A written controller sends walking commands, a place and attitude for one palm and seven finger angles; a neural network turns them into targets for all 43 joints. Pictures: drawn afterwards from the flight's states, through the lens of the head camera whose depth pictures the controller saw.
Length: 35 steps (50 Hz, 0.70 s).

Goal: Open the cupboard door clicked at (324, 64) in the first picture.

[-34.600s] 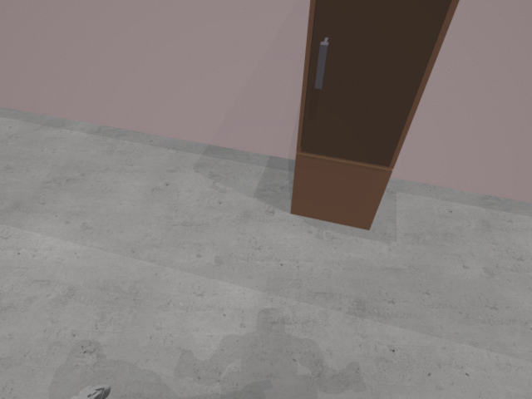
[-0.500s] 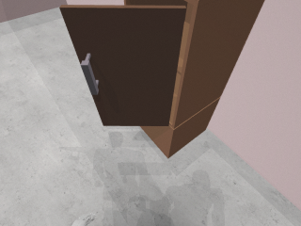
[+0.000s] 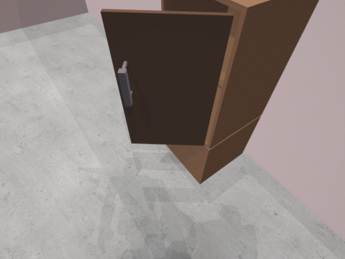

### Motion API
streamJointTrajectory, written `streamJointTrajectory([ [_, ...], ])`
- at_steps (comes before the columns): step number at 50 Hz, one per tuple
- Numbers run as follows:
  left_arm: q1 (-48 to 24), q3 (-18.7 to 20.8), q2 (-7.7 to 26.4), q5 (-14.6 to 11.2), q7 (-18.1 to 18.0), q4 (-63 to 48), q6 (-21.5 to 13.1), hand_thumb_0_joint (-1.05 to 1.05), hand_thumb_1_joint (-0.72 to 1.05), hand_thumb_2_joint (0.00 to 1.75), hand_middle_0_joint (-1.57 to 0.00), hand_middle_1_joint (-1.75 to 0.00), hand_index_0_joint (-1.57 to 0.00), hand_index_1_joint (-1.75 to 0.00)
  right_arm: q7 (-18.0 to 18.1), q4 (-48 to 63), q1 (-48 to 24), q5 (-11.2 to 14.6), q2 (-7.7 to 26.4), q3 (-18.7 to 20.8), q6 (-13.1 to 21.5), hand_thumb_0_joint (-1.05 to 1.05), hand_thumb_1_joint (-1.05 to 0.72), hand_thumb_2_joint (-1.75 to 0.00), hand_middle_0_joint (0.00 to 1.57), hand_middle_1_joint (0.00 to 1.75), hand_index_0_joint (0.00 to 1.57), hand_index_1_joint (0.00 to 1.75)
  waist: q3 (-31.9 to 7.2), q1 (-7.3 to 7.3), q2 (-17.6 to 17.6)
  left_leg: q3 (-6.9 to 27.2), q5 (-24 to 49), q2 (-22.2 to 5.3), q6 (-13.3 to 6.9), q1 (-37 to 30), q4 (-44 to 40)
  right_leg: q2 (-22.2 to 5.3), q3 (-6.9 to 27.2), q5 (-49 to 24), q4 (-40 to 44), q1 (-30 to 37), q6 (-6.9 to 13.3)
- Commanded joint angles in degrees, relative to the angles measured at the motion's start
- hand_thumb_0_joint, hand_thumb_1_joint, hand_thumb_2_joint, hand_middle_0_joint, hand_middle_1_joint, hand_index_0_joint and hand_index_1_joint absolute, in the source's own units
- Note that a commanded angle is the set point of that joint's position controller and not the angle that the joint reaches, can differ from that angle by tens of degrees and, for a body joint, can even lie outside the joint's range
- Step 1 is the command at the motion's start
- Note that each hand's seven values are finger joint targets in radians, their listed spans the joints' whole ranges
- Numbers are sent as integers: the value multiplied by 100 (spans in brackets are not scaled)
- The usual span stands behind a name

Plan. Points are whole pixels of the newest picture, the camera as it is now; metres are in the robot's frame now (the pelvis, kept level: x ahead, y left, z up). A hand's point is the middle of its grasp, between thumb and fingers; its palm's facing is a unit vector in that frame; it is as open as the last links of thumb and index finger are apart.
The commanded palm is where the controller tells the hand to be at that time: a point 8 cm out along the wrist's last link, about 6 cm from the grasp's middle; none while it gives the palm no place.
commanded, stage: come to a stop and stand still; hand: left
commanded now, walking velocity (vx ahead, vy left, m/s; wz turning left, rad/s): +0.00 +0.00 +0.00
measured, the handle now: (126, 84) +0.61 +0.20 +0.03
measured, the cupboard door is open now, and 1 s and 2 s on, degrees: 52 52 52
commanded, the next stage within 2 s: look again from close up in 0.38 s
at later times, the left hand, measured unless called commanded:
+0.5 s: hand out of the picture -0.01 +0.14 -0.18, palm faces +0.01 -0.99 -0.16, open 7.3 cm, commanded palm none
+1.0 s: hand out of the picture -0.03 +0.17 -0.18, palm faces +0.04 -0.98 -0.17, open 7.4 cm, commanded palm none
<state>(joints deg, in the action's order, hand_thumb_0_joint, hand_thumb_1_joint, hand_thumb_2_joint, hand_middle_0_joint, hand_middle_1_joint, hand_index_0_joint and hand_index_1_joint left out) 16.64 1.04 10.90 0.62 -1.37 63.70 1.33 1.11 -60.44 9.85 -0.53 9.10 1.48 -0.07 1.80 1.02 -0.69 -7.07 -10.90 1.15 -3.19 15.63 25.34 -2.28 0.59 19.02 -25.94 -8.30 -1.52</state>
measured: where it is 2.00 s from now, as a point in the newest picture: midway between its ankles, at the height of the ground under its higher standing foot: outside the picture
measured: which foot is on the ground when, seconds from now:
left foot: down 0.00-1.00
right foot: down 0.00-1.00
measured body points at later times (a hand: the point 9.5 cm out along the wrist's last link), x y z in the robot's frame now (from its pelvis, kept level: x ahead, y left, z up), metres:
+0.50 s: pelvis +0.00 -0.02 +0.00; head +0.02 -0.01 +0.45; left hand -0.01 +0.20 -0.16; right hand -0.04 -0.23 -0.16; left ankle +0.03 +0.08 -0.74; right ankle -0.05 -0.14 -0.74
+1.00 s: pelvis -0.02 +0.00 +0.00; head -0.03 +0.01 +0.45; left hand -0.03 +0.22 -0.17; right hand +0.03 -0.23 -0.15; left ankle +0.03 +0.08 -0.74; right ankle -0.05 -0.13 -0.74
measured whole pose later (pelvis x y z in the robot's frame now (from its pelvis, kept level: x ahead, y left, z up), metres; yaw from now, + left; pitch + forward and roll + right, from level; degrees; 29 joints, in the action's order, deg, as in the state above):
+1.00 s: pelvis -0.02 +0.00 +0.00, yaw +1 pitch -1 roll -1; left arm 19.7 -0.8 9.7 1.1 -2.0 59.2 -0.2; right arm 0.6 -59.3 14.1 -1.2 9.5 0.4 0.6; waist -0.6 0.1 -1.3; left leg -5.6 -11.2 -0.2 -3.1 17.6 29.8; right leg -1.0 -0.8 18.6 -29.1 -9.2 -1.1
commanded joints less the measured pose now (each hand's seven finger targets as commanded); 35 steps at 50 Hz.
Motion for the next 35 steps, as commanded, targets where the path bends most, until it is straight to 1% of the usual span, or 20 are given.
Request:
streamJointTrajectory([
  [1, 183, 8, 405, -1, -65, -148, -218, 0, 90, 90, -20, -30, -20, -30, 51, -14, 549, 19, 708, 118, 85, 0, -90, -90, 20, 30, 20, 30, -431, -209, -461, 923, 1000, -760, 128, -1177, -359, -400, 373, -1281, 585, -475, 319],
  [2, 172, -18, 381, -9, -77, -139, -224, 0, 90, 90, -20, -30, -20, -30, 51, -43, 560, 26, 714, 108, 84, 0, -90, -90, 20, 30, 20, 30, -393, -224, -566, 907, 901, -770, 127, -1178, -416, -424, 372, -1186, 640, -471, 303],
  [5, 176, -40, 337, -7, -81, -108, -198, 0, 90, 90, -20, -30, -20, -30, 36, -171, 577, 18, 654, 75, 37, 0, -90, -90, 20, 30, 20, 30, 156, -213, -419, 900, 187, -706, 155, -881, -605, -396, 407, -490, 857, -682, 328],
  [6, 195, -47, 317, -9, -78, -90, -188, 0, 90, 90, -20, -30, -20, -30, 33, -208, 560, 2, 633, 66, 26, 0, -90, -90, 20, 30, 20, 30, 314, -211, -220, 882, 41, -674, 176, -804, -654, -405, 441, -366, 878, -768, 340],
  [9, 275, -50, 296, -12, -78, -48, -179, 0, 90, 90, -20, -30, -20, -30, 39, -304, 646, -15, 574, 35, -4, 0, -90, -90, 20, 30, 20, 30, 538, -201, -19, 890, -287, -652, 201, -647, -768, -368, 461, -104, 940, -833, 357],
  [14, 336, -40, 259, -30, -77, -11, -196, 0, 90, 90, -20, -30, -20, -30, 64, -412, 843, -25, 511, 9, 26, 0, -90, -90, 20, 30, 20, 30, 358, -177, 91, 905, -219, -649, 203, -625, -778, -349, 418, -234, 883, -618, 383],
  [15, 361, -44, 242, -31, -84, 9, -196, 0, 90, 90, -20, -30, -20, -30, 68, -422, 854, -15, 498, -2, 23, 0, -90, -90, 20, 30, 20, 30, 375, -151, 33, 897, -207, -668, 191, -609, -761, -340, 395, -248, 898, -580, 385],
  [18, 380, -40, 209, -41, -82, 33, -198, 0, 90, 90, -20, -30, -20, -30, 89, -483, 952, -25, 464, -12, 46, 0, -90, -90, 20, 30, 20, 30, 332, -156, 119, 901, -74, -678, 197, -593, -770, -339, 373, -419, 845, -483, 391],
  [20, 404, -37, 174, -40, -89, 52, -205, 0, 90, 90, -20, -30, -20, -30, 98, -488, 1000, -14, 424, -16, 53, 0, -90, -90, 20, 30, 20, 30, 306, -134, -94, 887, 37, -699, 176, -604, -736, -328, 333, -489, 865, -411, 382],
  [23, 419, -42, 153, -50, -97, 57, -215, 0, 90, 90, -20, -30, -20, -30, 108, -531, 1045, -19, 411, -20, 76, 0, -90, -90, 20, 30, 20, 30, 257, -141, -14, 886, 335, -701, 180, -664, -663, -356, 361, -661, 828, -390, 385],
  [24, 713, -116, 270, 128, -304, 52, -400, 0, 90, 90, -20, -30, -20, -30, 6, -79, 485, 9, 562, -80, 214, 0, -90, -90, 20, 30, 20, 30, 413, 47, 228, 765, 1327, -765, 280, -373, 615, -545, 602, -2434, 774, -661, 330],
  [25, 618, -44, 488, 78, -296, -91, -476, 0, 90, 90, -20, -30, -20, -30, -3, 183, 603, 18, 441, -126, 189, 0, -90, -90, 20, 30, 20, 30, 190, -220, 114, 770, 933, -670, 282, -272, 500, -751, 537, -3528, 587, -335, 361],
  [26, 605, -57, 389, 61, -261, -205, -488, 0, 90, 90, -20, -30, -20, -30, 24, 58, 1016, -38, 257, -114, 222, 0, -90, -90, 20, 30, 20, 30, -332, -263, 14, 777, 781, -590, 186, -410, 364, -718, 444, -3663, 171, 42, 446],
  [27, 600, -84, 309, 8, -253, -201, -485, 0, 90, 90, -20, -30, -20, -30, 47, 23, 1137, -45, 332, -100, 245, 0, -90, -90, 20, 30, 20, 30, -733, -247, -151, 828, 1196, -630, 137, -498, 399, -593, 348, -3513, 22, 212, 460],
  [28, 565, -92, 254, -16, -250, -236, -463, 0, 90, 90, -20, -30, -20, -30, 61, 27, 1213, -35, 427, -78, 241, 0, -90, -90, 20, 30, 20, 30, -898, -265, -289, 891, 1455, -719, 102, -620, 391, -477, 263, -2939, -27, 211, 455],
  [29, 573, -78, 209, -8, -245, -293, -426, 0, 90, 90, -20, -30, -20, -30, 71, 45, 1201, -28, 487, -54, 239, 0, -90, -90, 20, 30, 20, 30, -853, -227, -12, 898, 1716, -770, 77, -668, 403, -401, 253, -2458, -70, 85, 454],
  [30, 594, -79, 213, 12, -237, -323, -398, 0, 90, 90, -20, -30, -20, -30, 77, 70, 1155, -41, 489, -57, 246, 0, -90, -90, 20, 30, 20, 30, -643, -184, 299, 923, 1973, -777, 66, -609, 429, -344, 236, -2171, -79, -60, 454],
  [31, 615, -71, 239, 14, -229, -330, -368, 0, 90, 90, -20, -30, -20, -30, 84, 82, 1125, -42, 493, -56, 238, 0, -90, -90, 20, 30, 20, 30, -480, -168, 317, 951, 2020, -803, 48, -539, 408, -303, 219, -1899, -94, -192, 446],
  [34, 619, -76, 206, 27, -203, -377, -302, 0, 90, 90, -20, -30, -20, -30, 85, 145, 1002, -35, 502, -35, 197, 0, -90, -90, 20, 30, 20, 30, 59, -150, -21, 967, 1307, -775, 31, -224, 246, -252, 264, -1368, 5, -533, 432],
  [35, 611, -81, 219, 36, -196, -390, -296, 0, 90, 90, -20, -30, -20, -30, 76, 163, 978, -39, 516, -37, 185, 0, -90, -90, 20, 30, 20, 30, 140, -142, -64, 987, 1157, -765, 22, -180, 186, -242, 265, -1230, 38, -577, 426],
])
